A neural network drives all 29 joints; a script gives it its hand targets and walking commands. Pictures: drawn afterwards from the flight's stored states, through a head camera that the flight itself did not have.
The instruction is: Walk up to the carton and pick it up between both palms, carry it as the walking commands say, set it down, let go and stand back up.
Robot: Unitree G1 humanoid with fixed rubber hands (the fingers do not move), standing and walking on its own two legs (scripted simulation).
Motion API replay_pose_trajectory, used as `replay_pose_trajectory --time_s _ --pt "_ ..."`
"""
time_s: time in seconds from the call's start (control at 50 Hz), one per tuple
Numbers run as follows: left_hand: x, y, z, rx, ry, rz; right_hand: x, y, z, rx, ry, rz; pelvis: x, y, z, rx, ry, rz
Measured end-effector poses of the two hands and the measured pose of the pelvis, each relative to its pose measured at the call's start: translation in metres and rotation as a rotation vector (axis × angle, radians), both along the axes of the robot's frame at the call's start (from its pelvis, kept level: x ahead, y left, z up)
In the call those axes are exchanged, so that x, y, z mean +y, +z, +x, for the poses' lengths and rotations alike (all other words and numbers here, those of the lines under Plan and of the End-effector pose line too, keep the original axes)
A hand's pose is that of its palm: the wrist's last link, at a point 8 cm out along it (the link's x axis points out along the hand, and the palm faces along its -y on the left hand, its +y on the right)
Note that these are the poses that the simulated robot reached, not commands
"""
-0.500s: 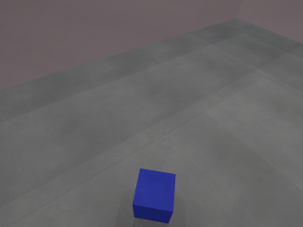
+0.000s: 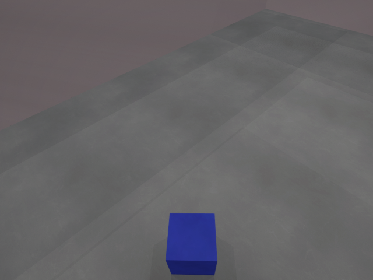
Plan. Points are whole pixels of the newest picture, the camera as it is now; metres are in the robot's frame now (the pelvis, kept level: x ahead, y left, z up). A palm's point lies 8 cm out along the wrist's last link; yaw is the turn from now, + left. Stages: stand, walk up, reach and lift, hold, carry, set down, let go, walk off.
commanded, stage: walk up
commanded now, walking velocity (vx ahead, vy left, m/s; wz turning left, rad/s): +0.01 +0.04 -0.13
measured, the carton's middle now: (192, 244) +0.42 +0.02 -0.65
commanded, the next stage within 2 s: none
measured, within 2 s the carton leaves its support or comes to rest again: neither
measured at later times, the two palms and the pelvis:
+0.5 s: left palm out of the picture +0.02 +0.24 -0.14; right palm out of the picture -0.06 -0.21 -0.15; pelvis -0.01 +0.01 +0.00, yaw -3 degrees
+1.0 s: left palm out of the picture +0.02 +0.24 -0.15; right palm out of the picture -0.08 -0.21 -0.15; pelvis -0.01 +0.02 -0.01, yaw -5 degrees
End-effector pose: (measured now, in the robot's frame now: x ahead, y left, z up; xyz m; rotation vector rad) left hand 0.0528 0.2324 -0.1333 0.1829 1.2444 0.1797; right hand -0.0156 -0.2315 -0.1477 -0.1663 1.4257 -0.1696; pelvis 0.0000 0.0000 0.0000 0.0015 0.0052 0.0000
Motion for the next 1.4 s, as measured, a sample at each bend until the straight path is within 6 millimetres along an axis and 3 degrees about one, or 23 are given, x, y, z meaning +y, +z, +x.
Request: replay_pose_trajectory --time_s 0.14,0.42,0.56,0.76,1.32,1.4 --pt "-0.005 -0.011 -0.026 0.077 0.016 -0.028 -0.010 0.007 -0.003 -0.001 -0.020 -0.033 -0.003 -0.001 -0.001 -0.005 -0.014 0.004" --pt "0.002 -0.010 -0.031 0.079 -0.019 -0.020 0.010 0.001 -0.036 0.066 -0.063 -0.006 0.006 -0.002 -0.008 -0.005 -0.043 0.005" --pt "0.004 -0.011 -0.025 0.073 -0.034 -0.026 0.023 0.000 -0.053 0.095 -0.083 0.001 0.013 -0.003 -0.009 -0.006 -0.054 0.015" --pt "0.006 -0.010 -0.024 0.073 -0.048 -0.020 0.029 -0.003 -0.061 0.107 -0.101 0.008 0.018 -0.004 -0.011 -0.004 -0.067 0.017" --pt "0.020 -0.012 -0.030 0.097 -0.061 -0.002 0.028 -0.008 -0.059 0.055 -0.145 -0.004 0.030 -0.009 -0.013 0.002 -0.112 0.022" --pt "0.017 -0.003 -0.004 0.079 -0.120 -0.002 0.027 -0.005 -0.068 0.042 -0.190 0.013 0.023 -0.005 -0.003 0.004 -0.130 0.013"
